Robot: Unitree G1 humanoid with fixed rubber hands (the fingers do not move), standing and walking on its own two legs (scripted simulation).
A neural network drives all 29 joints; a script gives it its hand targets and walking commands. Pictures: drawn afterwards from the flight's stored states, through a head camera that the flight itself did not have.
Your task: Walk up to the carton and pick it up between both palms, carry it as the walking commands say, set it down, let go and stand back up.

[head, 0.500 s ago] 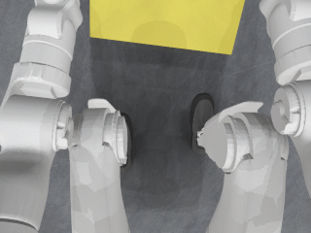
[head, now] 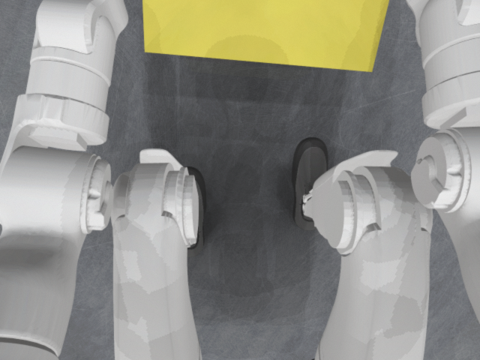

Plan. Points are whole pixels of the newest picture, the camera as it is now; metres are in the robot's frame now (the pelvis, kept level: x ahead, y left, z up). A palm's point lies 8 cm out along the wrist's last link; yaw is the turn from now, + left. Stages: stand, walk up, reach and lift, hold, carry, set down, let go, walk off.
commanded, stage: reach and lift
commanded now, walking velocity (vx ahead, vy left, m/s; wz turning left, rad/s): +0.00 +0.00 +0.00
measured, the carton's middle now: out of the picture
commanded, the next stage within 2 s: none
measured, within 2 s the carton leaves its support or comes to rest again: neither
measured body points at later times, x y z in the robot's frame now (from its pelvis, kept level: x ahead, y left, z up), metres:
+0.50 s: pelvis -0.01 +0.00 +0.03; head +0.34 +0.01 +0.31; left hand +0.56 +0.16 -0.09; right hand +0.55 -0.19 -0.09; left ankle +0.11 +0.12 -0.35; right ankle +0.17 -0.14 -0.35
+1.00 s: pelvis -0.03 +0.00 +0.08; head +0.30 +0.00 +0.38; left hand +0.54 +0.16 -0.01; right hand +0.54 -0.20 -0.01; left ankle +0.11 +0.12 -0.35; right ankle +0.17 -0.14 -0.35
